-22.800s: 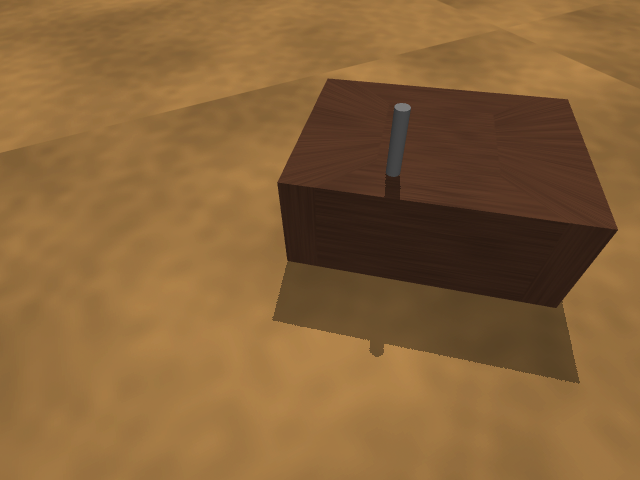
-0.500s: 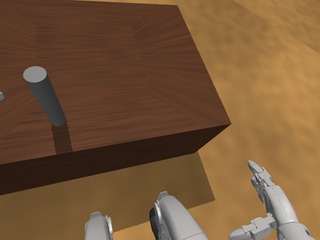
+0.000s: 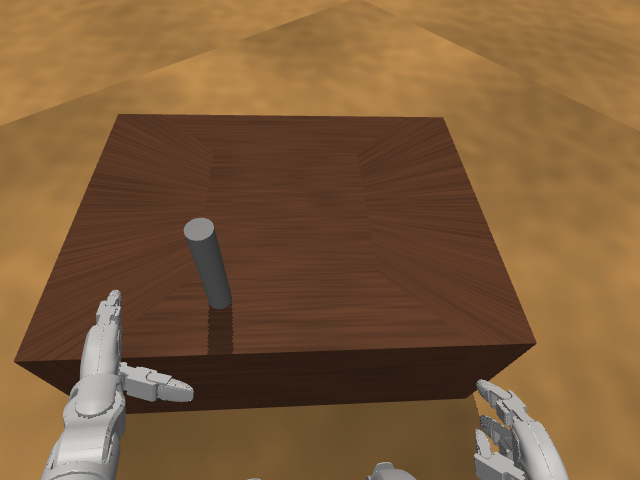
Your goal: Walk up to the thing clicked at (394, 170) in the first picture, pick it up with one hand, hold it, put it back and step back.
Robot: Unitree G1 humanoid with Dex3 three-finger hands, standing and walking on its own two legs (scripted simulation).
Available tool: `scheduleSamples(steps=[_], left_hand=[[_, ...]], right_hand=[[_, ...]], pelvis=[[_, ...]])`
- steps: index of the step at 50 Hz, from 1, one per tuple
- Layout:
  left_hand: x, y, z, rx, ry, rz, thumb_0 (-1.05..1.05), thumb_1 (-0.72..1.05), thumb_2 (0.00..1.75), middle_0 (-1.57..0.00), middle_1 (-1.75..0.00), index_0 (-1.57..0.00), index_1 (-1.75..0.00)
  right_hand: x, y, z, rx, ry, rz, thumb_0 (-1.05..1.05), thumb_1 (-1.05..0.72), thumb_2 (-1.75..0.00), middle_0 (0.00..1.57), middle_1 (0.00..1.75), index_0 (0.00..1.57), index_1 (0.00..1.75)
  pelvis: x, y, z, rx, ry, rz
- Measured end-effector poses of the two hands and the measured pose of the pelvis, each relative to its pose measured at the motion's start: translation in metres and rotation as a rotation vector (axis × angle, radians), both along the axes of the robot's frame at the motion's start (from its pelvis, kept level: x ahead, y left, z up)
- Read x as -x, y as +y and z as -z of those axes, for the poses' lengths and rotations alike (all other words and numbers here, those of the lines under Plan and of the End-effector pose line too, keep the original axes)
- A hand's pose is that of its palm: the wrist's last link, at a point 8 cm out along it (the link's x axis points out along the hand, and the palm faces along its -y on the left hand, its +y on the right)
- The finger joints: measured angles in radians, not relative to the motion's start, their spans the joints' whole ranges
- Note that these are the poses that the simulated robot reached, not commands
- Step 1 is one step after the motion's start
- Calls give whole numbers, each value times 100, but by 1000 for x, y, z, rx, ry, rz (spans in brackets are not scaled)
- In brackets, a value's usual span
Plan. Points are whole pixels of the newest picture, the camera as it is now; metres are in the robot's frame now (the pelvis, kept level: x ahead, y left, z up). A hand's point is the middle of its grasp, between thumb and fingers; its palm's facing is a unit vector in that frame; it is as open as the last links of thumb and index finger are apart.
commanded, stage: home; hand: left
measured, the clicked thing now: (211, 268) +0.52 +0.20 -0.17
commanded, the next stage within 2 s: none
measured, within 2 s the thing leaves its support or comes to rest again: neither
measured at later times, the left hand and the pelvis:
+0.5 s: hand out of the picture +0.15 +0.16 -0.05, palm faces +0.14 -0.96 -0.23, open 17.3 cm; pelvis -0.01 -0.02 +0.00, yaw +2 degrees
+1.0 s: hand out of the picture +0.16 +0.17 -0.04, palm faces +0.14 -0.96 -0.23, open 17.3 cm; pelvis -0.01 -0.01 +0.00, yaw +1 degrees
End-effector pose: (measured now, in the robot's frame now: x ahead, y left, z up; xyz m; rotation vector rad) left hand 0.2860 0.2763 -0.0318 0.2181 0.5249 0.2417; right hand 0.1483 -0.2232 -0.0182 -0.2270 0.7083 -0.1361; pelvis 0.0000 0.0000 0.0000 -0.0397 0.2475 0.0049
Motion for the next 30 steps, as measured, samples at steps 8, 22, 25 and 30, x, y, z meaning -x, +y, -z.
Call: scheduleSamples(steps=[8, 22, 25, 30], left_hand=[[70, -29, -11, 16, 33, 6, -1, -51, 7, -6, -5, -6, -6], [157, -70, -7, 77, 116, 5, -1, -51, 7, -6, -6, -6, -6], [158, -69, -9, 58, 104, 3, -1, -51, 7, -6, -5, -6, -6], [155, -69, -15, 38, 72, 17, -1, -51, 7, -6, -5, -6, -6]], right_hand=[[-12, -2, 3, -48, -44, 15, 1, -88, -89, 20, 30, 20, 30], [-6, -20, -1, -21, -89, 12, 1, -90, -90, 20, 30, 20, 30], [-2, -21, -1, -18, -102, 15, 1, -90, -90, 20, 30, 20, 30], [7, -21, 1, -24, -109, 26, 1, -90, -90, 20, 30, 20, 30]], pelvis=[[-7, -6, -6, -19, -51, -3], [5, -21, -4, -44, -93, -18], [10, -23, -4, -46, -98, -19], [14, -24, -2, -49, -101, -15]])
